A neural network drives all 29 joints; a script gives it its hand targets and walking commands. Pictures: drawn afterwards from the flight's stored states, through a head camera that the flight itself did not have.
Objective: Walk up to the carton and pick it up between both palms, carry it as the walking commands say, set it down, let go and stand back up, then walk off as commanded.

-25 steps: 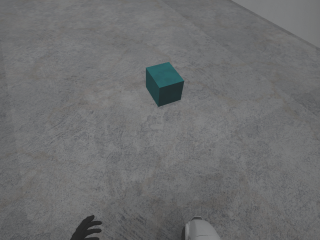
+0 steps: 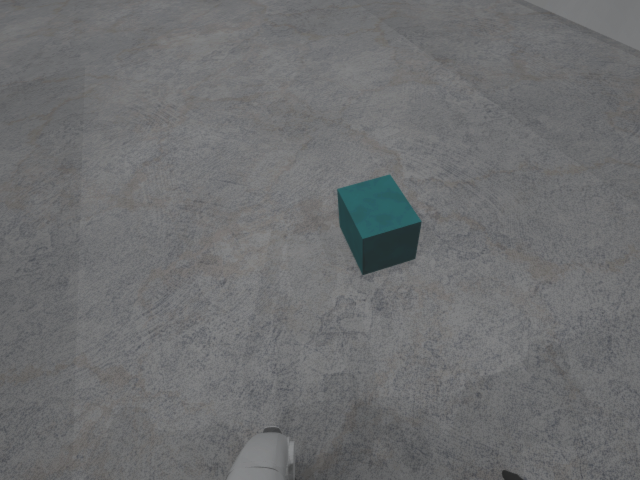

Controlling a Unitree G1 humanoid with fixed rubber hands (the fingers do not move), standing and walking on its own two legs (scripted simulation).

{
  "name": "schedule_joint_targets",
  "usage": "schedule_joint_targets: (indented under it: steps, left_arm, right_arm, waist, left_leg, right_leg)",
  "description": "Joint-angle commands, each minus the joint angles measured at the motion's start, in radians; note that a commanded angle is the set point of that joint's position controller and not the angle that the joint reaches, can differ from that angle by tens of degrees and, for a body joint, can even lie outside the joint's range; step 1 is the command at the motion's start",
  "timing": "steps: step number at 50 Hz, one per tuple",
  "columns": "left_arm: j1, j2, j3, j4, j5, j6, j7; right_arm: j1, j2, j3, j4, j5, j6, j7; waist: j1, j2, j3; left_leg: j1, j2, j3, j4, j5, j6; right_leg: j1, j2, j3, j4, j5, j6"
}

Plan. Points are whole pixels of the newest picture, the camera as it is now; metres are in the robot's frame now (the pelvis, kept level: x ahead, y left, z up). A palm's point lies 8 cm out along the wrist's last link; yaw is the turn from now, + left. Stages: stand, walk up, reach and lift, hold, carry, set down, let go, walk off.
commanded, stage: walk up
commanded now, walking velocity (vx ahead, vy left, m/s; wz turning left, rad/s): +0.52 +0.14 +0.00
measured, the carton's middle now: (376, 224) +1.11 -0.02 -0.68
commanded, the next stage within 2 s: none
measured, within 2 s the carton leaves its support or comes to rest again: neither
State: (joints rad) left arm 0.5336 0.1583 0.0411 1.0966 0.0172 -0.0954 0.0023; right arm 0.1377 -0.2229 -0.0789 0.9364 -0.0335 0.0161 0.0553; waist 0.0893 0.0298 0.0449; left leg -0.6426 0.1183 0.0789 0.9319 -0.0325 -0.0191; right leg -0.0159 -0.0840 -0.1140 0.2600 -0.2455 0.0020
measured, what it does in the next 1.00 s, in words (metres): walks ahead: left foot, then right foot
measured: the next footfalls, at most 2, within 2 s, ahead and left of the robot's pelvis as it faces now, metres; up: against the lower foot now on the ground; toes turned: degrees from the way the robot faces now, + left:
left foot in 0.20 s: +0.29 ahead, +0.18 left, +0.00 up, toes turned +8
right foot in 0.74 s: +0.55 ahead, -0.13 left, +0.00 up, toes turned -10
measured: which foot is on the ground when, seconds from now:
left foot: up 0.00-0.18, down 0.20-0.76, up 0.78-1.00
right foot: down 0.00-0.20, up 0.22-0.72, down 0.74-1.00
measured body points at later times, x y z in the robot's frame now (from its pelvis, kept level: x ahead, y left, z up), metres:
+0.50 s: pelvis +0.27 +0.07 +0.00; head +0.30 +0.09 +0.44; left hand +0.37 +0.32 -0.15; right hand +0.19 -0.19 -0.13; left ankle +0.25 +0.17 -0.75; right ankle +0.33 -0.10 -0.67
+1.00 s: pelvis +0.50 -0.02 +0.00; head +0.54 -0.07 +0.45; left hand +0.46 +0.23 -0.12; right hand +0.57 -0.27 -0.17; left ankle +0.52 +0.16 -0.66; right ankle +0.51 -0.12 -0.75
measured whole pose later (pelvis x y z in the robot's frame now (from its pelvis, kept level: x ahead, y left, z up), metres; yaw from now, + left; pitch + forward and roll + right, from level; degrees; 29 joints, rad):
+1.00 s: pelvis +0.50 -0.02 +0.00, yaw +0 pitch +0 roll +4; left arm 0.38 0.18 0.05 1.06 0.02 -0.08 0.00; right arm 0.20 -0.24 -0.08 1.01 -0.03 0.00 0.01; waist 0.04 0.03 0.06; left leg -0.52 0.10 0.06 1.01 -0.22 -0.02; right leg -0.17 -0.11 -0.15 0.36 -0.19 -0.02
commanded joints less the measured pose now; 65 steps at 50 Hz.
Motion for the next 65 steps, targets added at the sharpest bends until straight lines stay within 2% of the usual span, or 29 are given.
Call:
schedule_joint_targets:
  steps: [1, 6, 8, 9, 10, 11, 12, 14, 15, 20, 24, 27, 32, 34, 36, 37, 38, 40, 41, 43, 46, 51, 58, 60, 61, 62, 63, 64, 65]
  left_arm:
    - [0.051, 0.113, 0.016, -0.018, -0.002, -0.020, 0.017]
    - [0.065, 0.178, 0.036, 0.005, -0.001, -0.003, 0.033]
    - [0.034, 0.145, 0.020, 0.004, 0.006, 0.006, 0.029]
    - [0.029, 0.130, 0.025, 0.016, 0.001, 0.014, 0.027]
    - [0.019, 0.133, 0.033, -0.019, -0.003, 0.009, 0.017]
    - [0.044, 0.108, 0.022, -0.061, -0.016, 0.006, 0.002]
    - [-0.018, 0.107, 0.034, -0.063, -0.009, 0.008, 0.002]
    - [-0.089, 0.072, 0.017, -0.040, 0.000, 0.012, -0.001]
    - [-0.116, 0.059, 0.022, -0.039, 0.009, 0.020, -0.007]
    - [-0.151, 0.064, 0.031, -0.092, 0.022, 0.070, -0.030]
    - [-0.331, 0.070, 0.024, -0.178, 0.018, 0.093, -0.061]
    - [-0.455, 0.063, 0.014, -0.228, 0.005, 0.088, -0.078]
    - [-0.510, 0.096, 0.011, -0.223, 0.008, 0.053, -0.061]
    - [-0.475, 0.113, 0.020, -0.200, 0.017, 0.041, -0.048]
    - [-0.291, 0.149, 0.042, -0.129, 0.014, 0.021, -0.027]
    - [-0.076, 0.255, 0.072, -0.069, 0.023, 0.013, -0.012]
    - [0.047, 0.354, 0.095, -0.053, 0.030, 0.012, 0.001]
    - [-0.069, 0.251, 0.073, -0.044, 0.015, 0.023, 0.006]
    - [-0.165, 0.203, 0.054, -0.056, 0.008, 0.019, 0.006]
    - [-0.240, 0.132, 0.028, -0.086, 0.007, 0.012, 0.005]
    - [-0.199, 0.107, 0.020, -0.088, 0.001, 0.001, -0.010]
    - [-0.078, 0.127, 0.024, -0.060, 0.003, 0.002, 0.014]
    - [-0.033, 0.154, 0.034, -0.018, 0.007, 0.008, 0.023]
    - [-0.049, 0.140, 0.026, -0.015, 0.009, 0.020, 0.019]
    - [-0.034, 0.120, 0.025, 0.005, 0.006, 0.030, 0.022]
    - [-0.030, 0.087, 0.016, 0.010, -0.001, 0.032, 0.022]
    - [-0.002, 0.079, 0.014, 0.005, -0.002, 0.029, 0.021]
    - [-0.024, 0.035, 0.003, -0.038, -0.002, 0.036, 0.017]
    - [-0.048, 0.033, -0.002, -0.036, 0.006, 0.059, 0.022]
  right_arm:
    - [-0.158, 0.011, 0.020, -0.085, 0.007, -0.026, 0.009]
    - [-0.186, -0.023, 0.015, -0.093, -0.001, -0.063, 0.005]
    - [-0.061, -0.043, 0.001, -0.066, -0.001, -0.074, -0.015]
    - [0.124, -0.099, -0.022, -0.013, -0.001, -0.091, -0.034]
    - [0.328, -0.207, -0.056, 0.056, -0.002, -0.097, -0.046]
    - [0.458, -0.317, -0.081, 0.076, -0.002, -0.102, -0.051]
    - [0.408, -0.294, -0.074, 0.056, 0.003, -0.102, -0.048]
    - [0.231, -0.166, -0.033, 0.047, -0.005, -0.095, -0.045]
    - [0.223, -0.118, -0.017, 0.047, -0.001, -0.101, -0.049]
    - [0.230, -0.066, 0.009, 0.057, 0.005, -0.116, -0.055]
    - [0.268, -0.109, 0.005, 0.063, 0.004, -0.118, -0.061]
    - [0.297, -0.098, 0.009, 0.073, 0.011, -0.113, -0.066]
    - [0.349, -0.102, 0.001, 0.121, 0.018, -0.107, -0.066]
    - [0.347, -0.121, -0.005, 0.133, 0.016, -0.099, -0.069]
    - [0.368, -0.101, 0.005, 0.150, 0.014, -0.095, -0.067]
    - [0.368, -0.057, 0.020, 0.125, 0.010, -0.098, -0.061]
    - [0.348, -0.001, 0.026, 0.083, 0.030, -0.102, -0.062]
    - [0.313, -0.068, -0.009, 0.103, 0.020, -0.076, -0.064]
    - [0.275, -0.033, -0.001, 0.109, 0.005, -0.072, -0.059]
    - [0.292, 0.019, -0.001, 0.120, -0.003, -0.048, -0.050]
    - [0.270, 0.043, 0.009, 0.110, 0.006, -0.009, -0.045]
    - [0.107, 0.011, 0.005, 0.059, -0.003, 0.013, -0.024]
    - [-0.029, 0.018, 0.012, 0.018, 0.006, -0.017, -0.031]
    - [0.000, 0.022, 0.013, 0.016, 0.007, -0.036, -0.037]
    - [0.066, -0.007, 0.001, 0.049, 0.005, -0.052, -0.043]
    - [0.144, -0.048, -0.012, 0.081, -0.003, -0.064, -0.055]
    - [0.259, -0.123, -0.036, 0.105, -0.008, -0.079, -0.067]
    - [0.306, -0.206, -0.051, 0.098, -0.016, -0.077, -0.073]
    - [0.322, -0.161, -0.027, 0.103, 0.003, -0.082, -0.073]
  waist:
    - [0.000, -0.150, 0.146]
    - [0.024, -0.183, 0.109]
    - [-0.058, -0.203, 0.006]
    - [-0.143, -0.174, -0.107]
    - [-0.222, 0.030, -0.238]
    - [-0.227, 0.253, -0.357]
    - [-0.196, 0.172, -0.317]
    - [-0.147, 0.039, -0.154]
    - [-0.141, 0.000, -0.083]
    - [-0.066, 0.095, -0.012]
    - [-0.088, 0.164, 0.086]
    - [-0.124, 0.124, 0.137]
    - [-0.147, 0.178, 0.045]
    - [-0.133, 0.130, 0.032]
    - [-0.061, -0.050, -0.067]
    - [0.024, -0.232, -0.218]
    - [0.059, -0.431, -0.315]
    - [-0.008, -0.060, -0.206]
    - [-0.047, -0.006, -0.111]
    - [-0.108, -0.129, -0.041]
    - [-0.104, -0.228, -0.033]
    - [-0.073, -0.199, 0.019]
    - [-0.028, -0.213, 0.047]
    - [-0.062, -0.279, -0.019]
    - [-0.085, -0.211, -0.028]
    - [-0.116, -0.108, -0.082]
    - [-0.158, 0.030, -0.147]
    - [-0.177, 0.246, -0.176]
    - [-0.154, 0.216, -0.115]
  left_leg:
    - [-0.016, 0.008, 0.016, -0.223, 0.060, -0.014]
    - [0.073, -0.025, 0.052, -0.395, -0.041, -0.021]
    - [0.322, -0.092, 0.088, -0.436, -0.143, 0.009]
    - [0.564, -0.066, 0.061, -0.446, -0.143, 0.031]
    - [0.868, 0.116, -0.120, -0.432, -0.082, 0.094]
    - [1.056, 0.370, -0.558, -0.553, -0.090, 0.182]
    - [0.962, 0.406, -0.606, -0.607, 0.035, 0.193]
    - [0.726, 0.303, -0.358, -0.629, 0.017, 0.155]
    - [0.621, 0.269, -0.324, -0.645, 0.080, 0.122]
    - [0.520, 0.184, -0.170, -0.702, 0.151, 0.108]
    - [0.478, 0.174, -0.109, -0.782, 0.001, 0.106]
    - [0.482, 0.173, -0.075, -0.813, -0.055, 0.084]
    - [0.580, 0.141, -0.010, -0.762, -0.081, 0.097]
    - [0.557, 0.138, 0.019, -0.675, -0.010, 0.093]
    - [0.438, 0.081, 0.066, -0.370, 0.125, 0.065]
    - [0.238, 0.023, 0.089, -0.049, -0.081, 0.024]
    - [0.035, -0.070, 0.055, 0.231, -0.588, 0.009]
    - [0.035, 0.013, -0.098, 0.348, -0.447, 0.015]
    - [0.093, 0.051, -0.112, 0.289, -0.376, 0.008]
    - [0.163, 0.029, -0.106, 0.226, -0.286, 0.006]
    - [0.161, -0.013, -0.041, 0.128, -0.206, 0.005]
    - [0.098, -0.011, 0.011, -0.004, -0.090, -0.024]
    - [0.176, -0.032, 0.056, -0.322, -0.158, -0.044]
    - [0.301, -0.041, 0.060, -0.407, -0.183, -0.024]
    - [0.412, -0.075, 0.078, -0.500, -0.128, -0.017]
    - [0.575, -0.046, 0.066, -0.508, -0.075, -0.008]
    - [0.741, 0.106, -0.087, -0.509, 0.160, 0.031]
    - [0.830, 0.322, -0.339, -0.581, 0.281, 0.125]
    - [0.649, 0.394, -0.404, -0.634, 0.318, 0.157]
  right_leg:
    - [-0.045, -0.209, 0.094, -0.117, 0.292, -0.073]
    - [0.079, -0.237, 0.081, -0.040, 0.422, -0.097]
    - [0.024, -0.176, 0.008, 0.169, 0.607, -0.074]
    - [-0.085, -0.126, -0.033, 0.389, 0.526, -0.055]
    - [-0.331, -0.057, -0.056, 0.658, 0.255, -0.019]
    - [-0.544, 0.038, 0.022, 0.938, -0.372, 0.007]
    - [-0.585, -0.019, 0.129, 1.019, -0.335, -0.014]
    - [-0.589, -0.066, 0.133, 1.024, -0.094, -0.016]
    - [-0.569, -0.077, 0.118, 0.964, -0.071, -0.022]
    - [-0.546, -0.081, 0.087, 0.846, 0.055, 0.003]
    - [-0.600, -0.078, 0.047, 0.647, 0.171, 0.024]
    - [-0.577, -0.066, 0.032, 0.438, 0.278, 0.028]
    - [-0.437, -0.038, -0.011, 0.297, 0.159, 0.030]
    - [-0.342, 0.000, -0.047, 0.268, 0.116, 0.023]
    - [-0.039, 0.025, -0.056, 0.176, 0.097, -0.002]
    - [0.240, -0.187, 0.195, 0.153, 0.107, -0.084]
    - [0.398, -0.420, 0.508, 0.036, 0.214, -0.157]
    - [0.135, -0.454, 0.541, 0.061, 0.427, -0.158]
    - [-0.028, -0.400, 0.419, 0.032, 0.426, -0.115]
    - [-0.146, -0.258, 0.219, 0.020, 0.510, -0.075]
    - [-0.147, -0.193, 0.088, 0.001, 0.533, -0.067]
    - [-0.127, -0.226, 0.046, -0.020, 0.644, -0.077]
    - [-0.060, -0.244, 0.053, 0.005, 0.469, -0.106]
    - [-0.050, -0.167, 0.012, 0.058, 0.297, -0.104]
    - [-0.083, -0.119, -0.017, 0.159, 0.215, -0.066]
    - [-0.155, -0.103, -0.041, 0.266, 0.225, -0.038]
    - [-0.290, -0.053, -0.059, 0.425, 0.077, -0.005]
    - [-0.484, 0.006, -0.049, 0.649, -0.389, 0.029]
    - [-0.444, -0.043, 0.076, 0.710, -0.427, 0.029]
